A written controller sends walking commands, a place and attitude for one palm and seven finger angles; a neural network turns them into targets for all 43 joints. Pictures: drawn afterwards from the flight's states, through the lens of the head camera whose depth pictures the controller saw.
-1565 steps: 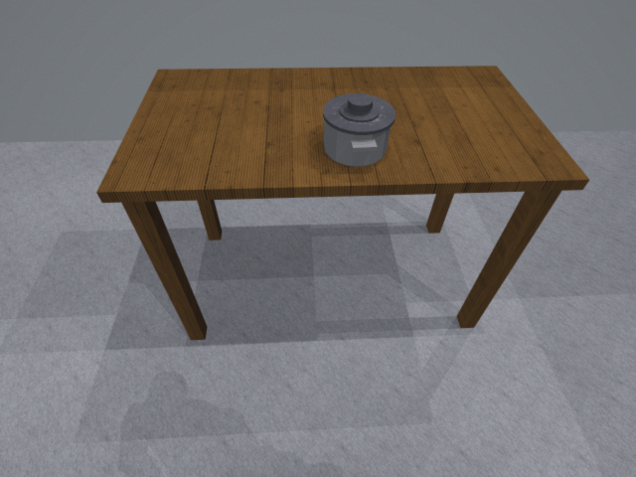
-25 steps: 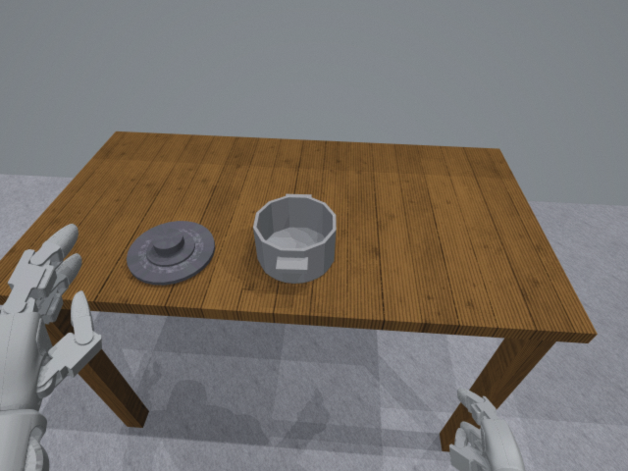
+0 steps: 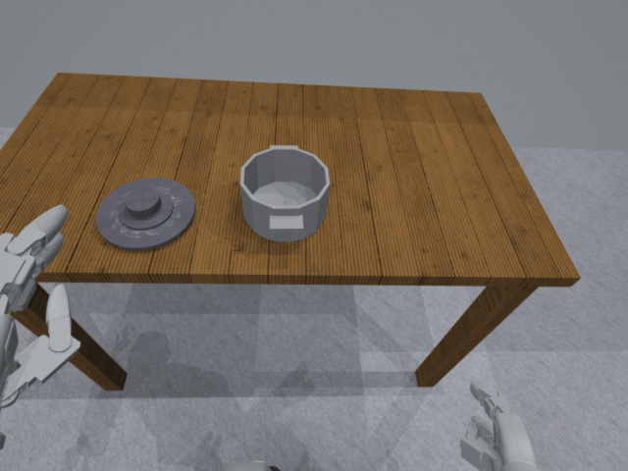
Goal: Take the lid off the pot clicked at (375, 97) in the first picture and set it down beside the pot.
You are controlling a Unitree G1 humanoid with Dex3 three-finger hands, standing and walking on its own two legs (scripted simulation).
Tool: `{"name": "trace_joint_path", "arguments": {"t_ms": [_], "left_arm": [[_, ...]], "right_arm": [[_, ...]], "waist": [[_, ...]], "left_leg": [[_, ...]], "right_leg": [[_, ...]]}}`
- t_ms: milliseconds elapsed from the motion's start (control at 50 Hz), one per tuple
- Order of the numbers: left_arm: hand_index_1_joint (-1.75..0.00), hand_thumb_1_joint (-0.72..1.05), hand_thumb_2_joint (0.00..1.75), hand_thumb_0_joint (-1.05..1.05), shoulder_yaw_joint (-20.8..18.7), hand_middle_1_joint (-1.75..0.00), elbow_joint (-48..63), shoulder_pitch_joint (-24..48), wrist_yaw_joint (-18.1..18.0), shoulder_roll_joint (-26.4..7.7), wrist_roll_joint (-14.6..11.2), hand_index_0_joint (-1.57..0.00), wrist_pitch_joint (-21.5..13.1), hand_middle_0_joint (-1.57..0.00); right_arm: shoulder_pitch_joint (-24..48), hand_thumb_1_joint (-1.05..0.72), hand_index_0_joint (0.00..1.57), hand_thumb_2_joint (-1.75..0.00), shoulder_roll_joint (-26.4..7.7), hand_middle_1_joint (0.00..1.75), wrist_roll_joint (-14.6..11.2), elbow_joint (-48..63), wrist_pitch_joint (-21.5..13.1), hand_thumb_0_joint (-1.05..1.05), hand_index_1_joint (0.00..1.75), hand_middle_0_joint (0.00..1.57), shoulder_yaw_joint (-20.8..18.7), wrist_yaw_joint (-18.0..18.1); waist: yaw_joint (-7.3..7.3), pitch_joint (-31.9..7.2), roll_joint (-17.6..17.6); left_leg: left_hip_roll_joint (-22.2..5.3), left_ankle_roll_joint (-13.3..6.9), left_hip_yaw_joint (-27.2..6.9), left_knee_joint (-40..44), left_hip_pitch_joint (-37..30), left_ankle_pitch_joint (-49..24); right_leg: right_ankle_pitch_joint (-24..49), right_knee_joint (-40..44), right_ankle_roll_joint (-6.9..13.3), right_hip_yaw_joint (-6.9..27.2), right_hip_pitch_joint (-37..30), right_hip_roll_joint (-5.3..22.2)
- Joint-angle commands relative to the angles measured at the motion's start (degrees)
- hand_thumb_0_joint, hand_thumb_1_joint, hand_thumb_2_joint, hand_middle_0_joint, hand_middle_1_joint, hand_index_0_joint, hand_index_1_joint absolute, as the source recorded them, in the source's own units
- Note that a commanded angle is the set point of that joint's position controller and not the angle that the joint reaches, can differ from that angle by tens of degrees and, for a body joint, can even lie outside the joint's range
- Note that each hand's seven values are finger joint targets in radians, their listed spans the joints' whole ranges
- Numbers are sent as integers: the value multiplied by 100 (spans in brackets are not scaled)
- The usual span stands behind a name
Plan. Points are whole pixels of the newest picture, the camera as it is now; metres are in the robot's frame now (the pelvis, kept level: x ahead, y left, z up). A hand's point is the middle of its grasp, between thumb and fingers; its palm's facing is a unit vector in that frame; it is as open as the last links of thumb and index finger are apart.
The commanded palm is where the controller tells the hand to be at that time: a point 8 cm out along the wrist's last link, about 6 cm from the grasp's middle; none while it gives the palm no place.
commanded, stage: step back with the hand held close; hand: left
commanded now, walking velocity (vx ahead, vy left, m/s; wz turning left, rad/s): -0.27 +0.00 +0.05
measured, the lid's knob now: (143, 201) +0.50 +0.33 -0.02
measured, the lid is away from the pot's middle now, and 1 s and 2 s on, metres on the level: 0.24 0.24 0.24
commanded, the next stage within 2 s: stop stepping back and stand still in 0.80 s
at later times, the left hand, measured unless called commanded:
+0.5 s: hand out of the picture +0.09 +0.25 +0.16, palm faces +0.37 -0.85 -0.37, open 7.5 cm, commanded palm +0.04 +0.30 +0.18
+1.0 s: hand out of the picture -0.03 +0.31 +0.14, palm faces +0.33 -0.90 -0.30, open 7.5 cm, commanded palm -0.13 +0.35 +0.18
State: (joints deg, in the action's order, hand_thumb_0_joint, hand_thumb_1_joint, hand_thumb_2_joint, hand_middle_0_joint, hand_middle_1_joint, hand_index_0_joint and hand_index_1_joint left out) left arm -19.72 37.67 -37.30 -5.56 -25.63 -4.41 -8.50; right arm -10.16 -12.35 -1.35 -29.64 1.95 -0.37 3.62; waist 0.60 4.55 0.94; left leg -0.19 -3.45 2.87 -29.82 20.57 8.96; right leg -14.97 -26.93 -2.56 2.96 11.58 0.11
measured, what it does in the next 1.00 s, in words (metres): walks backwards: right foot, then left foot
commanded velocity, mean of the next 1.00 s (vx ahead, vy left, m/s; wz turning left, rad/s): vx -0.27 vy -0.03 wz -0.02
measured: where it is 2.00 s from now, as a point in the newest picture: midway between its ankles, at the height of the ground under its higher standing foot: outside the picture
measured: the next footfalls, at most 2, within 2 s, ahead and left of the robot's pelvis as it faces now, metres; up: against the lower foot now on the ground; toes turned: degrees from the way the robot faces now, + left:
right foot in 0.72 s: -0.11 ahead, -0.12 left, +0.00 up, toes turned +6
left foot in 0.88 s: -0.07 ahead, +0.14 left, +0.00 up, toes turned +6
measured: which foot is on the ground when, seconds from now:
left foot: down 0.00-0.72, up 0.74-0.86, down 0.88-1.00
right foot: down 0.00-0.54, up 0.56-0.70, down 0.72-0.88, up 0.90-1.00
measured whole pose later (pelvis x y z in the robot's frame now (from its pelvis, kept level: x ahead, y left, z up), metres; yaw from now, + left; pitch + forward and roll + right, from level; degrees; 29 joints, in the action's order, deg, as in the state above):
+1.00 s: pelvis -0.26 +0.07 -0.02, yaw +1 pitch -3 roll -4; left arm -21.0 31.2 -23.2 -5.4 -24.6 -4.0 -10.9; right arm -3.9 -8.2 0.4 -34.3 -4.1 0.6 -0.6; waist -0.4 5.7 4.7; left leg -3.2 -4.8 5.2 -35.1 26.7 5.7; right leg -28.3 -61.9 -1.2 6.8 28.9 -4.4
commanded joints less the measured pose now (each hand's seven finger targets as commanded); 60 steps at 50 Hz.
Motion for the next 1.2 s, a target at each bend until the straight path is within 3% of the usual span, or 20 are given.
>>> {"name": "trace_joint_path", "arguments": {"t_ms": [0,100,220,400,520,580,660,700,720,800,840,860,880,900,940,1060,1100,1140,1160,1180], "left_arm": [[-30,90,90,0,-839,-30,1344,-424,-215,-663,9,-20,-495,-20],[-30,90,90,0,-751,-30,1120,-267,-264,-549,25,-20,-626,-20],[-30,90,90,0,-672,-30,1241,217,-339,-491,180,-20,-794,-20],[-30,90,90,0,-623,-30,1265,192,-373,-556,137,-20,-890,-20],[-30,90,90,0,-814,-30,1344,526,-375,-576,251,-20,-1030,-20],[-30,90,90,0,-1152,-30,1611,351,-389,-993,106,-20,-1065,-20],[-30,90,90,0,-1051,-30,1532,-196,-329,-860,-88,-20,-1084,-20],[-30,90,90,0,-835,-30,1653,331,-352,-893,-43,-20,-1157,-20],[-30,90,90,0,-718,-30,1707,948,-387,-986,63,-20,-1145,-20],[-30,90,90,0,-499,-30,813,1449,-134,-624,175,-20,-752,-20],[-30,90,90,0,-419,-30,750,1555,-137,-592,86,-20,-824,-20],[-30,90,90,0,-467,-30,872,1735,-163,-646,77,-20,-913,-20],[-30,90,90,0,1608,-30,-3580,1232,255,918,526,-20,319,-20],[-30,90,90,0,-787,-30,2364,3200,-29,-1292,174,-20,-699,-20],[-30,90,90,0,-958,-30,1450,536,-31,-1007,-23,-20,-949,-20],[-30,90,90,0,-839,-30,2785,-527,-246,-813,-19,-20,-506,-20],[-30,90,90,0,-873,-30,2323,-492,-325,-890,-2,-20,-352,-20],[-30,90,90,0,-1004,-30,1976,75,-291,-1063,78,-20,-232,-20],[-30,90,90,0,-857,-30,2093,787,-218,-982,36,-20,-245,-20],[-30,90,90,0,-983,-30,1576,888,-253,-1004,56,-20,-95,-20]], "right_arm": [[464,-90,20,-90,-811,30,23,928,-412,0,30,20,-325,54],[335,-90,20,-90,-788,30,18,837,-459,0,30,20,-348,79],[364,-90,20,-90,-860,30,86,800,-651,0,30,20,-315,160],[224,-90,20,-90,-655,30,151,557,-586,0,30,20,-331,62],[429,-90,20,-90,-842,30,181,635,-715,0,30,20,-355,108],[313,-90,20,-90,-737,30,185,614,-752,0,30,20,-412,1],[351,-90,20,-90,-532,30,203,538,-718,0,30,20,-434,-152],[286,-90,20,-90,-424,30,156,333,-581,0,30,20,-425,-110],[445,-90,20,-90,-386,30,212,323,-579,0,30,20,-363,-121],[700,-90,20,-90,-441,30,152,326,-541,0,30,20,-191,16],[725,-90,20,-90,-632,30,123,171,-585,0,30,20,-159,94],[685,-90,20,-90,-711,30,203,173,-722,0,30,20,-213,66],[-410,-90,20,-90,-1787,30,324,-1314,-1104,0,30,20,-620,-440],[739,-90,20,-90,-722,30,126,327,-893,0,30,20,-606,-359],[324,-90,20,-90,-754,30,181,524,-972,0,30,20,-440,-325],[817,-90,20,-90,-438,30,185,600,-835,0,30,20,-296,-537],[556,-90,20,-90,-318,30,227,478,-791,0,30,20,-261,-359],[306,-90,20,-90,-241,30,67,270,-691,0,30,20,-344,-120],[302,-90,20,-90,-461,30,-69,265,-615,0,30,20,-435,12],[196,-90,20,-90,-506,30,17,59,-600,0,30,20,-360,84]], "waist": [[75,-1254,-949],[-96,-917,-225],[-73,-671,-1010],[-195,-819,272],[-86,-895,-1679],[-23,-1329,-1476],[43,-1517,-1241],[-175,-1126,538],[-136,-846,915],[-225,-102,1364],[-263,-119,-662],[-209,-264,-2104],[-1132,-488,-1875],[128,-1544,-1107],[-9,-1628,-728],[238,-1346,-2664],[234,-1418,-2156],[218,-1322,1083],[-112,-906,2009],[-396,-989,1115]], "left_leg": [[-828,-96,-904,887,-179,470],[-599,15,-854,486,-33,1719],[-952,-123,-1407,1441,1080,3255],[-356,159,-752,-480,-215,1871],[-1488,-285,-1914,1956,1985,3946],[-1686,-191,-1690,2055,1568,2978],[-1303,539,-584,862,193,2473],[-425,804,-185,-2551,-719,1668],[-45,662,-436,-3844,-47,2236],[-396,410,-646,-1409,-90,1670],[-612,353,-409,932,-385,155],[-1822,-79,-1532,1247,-277,-1394],[-2143,165,-1866,451,-565,-5574],[-2317,-239,-1158,966,-999,-2537],[-2187,-369,-2225,1811,13,2786],[-1347,800,-271,2852,1000,3738],[-1024,1115,-50,2480,700,3478],[76,1161,1200,-2550,-138,1857],[53,768,159,-5335,73,2042],[100,543,-326,-6149,889,1956]], "right_leg": [[666,-277,206,-250,-318,-103],[153,207,381,108,413,206],[-524,-503,262,-283,-84,-286],[-672,617,736,933,1542,690],[-755,-1995,214,-371,-413,-610],[-1472,-2823,279,-378,-239,-751],[-1749,-454,686,-426,286,-169],[-1537,1644,1368,2415,2321,1823],[566,1777,1695,2802,2279,2590],[2509,194,881,826,1570,1263],[1582,-1145,468,361,1305,481],[-756,-2270,210,34,1719,-132],[-1543,-3800,55,698,2318,-253],[-1909,-3864,40,580,1440,-396],[-1581,-4509,140,254,1428,-642],[-1456,-2032,448,-1282,-566,-702],[-1906,-748,667,-1600,-1185,-950],[-1055,1562,1373,-300,126,542],[690,1543,1614,-211,1707,1400],[717,1345,1822,163,1895,1632]]}}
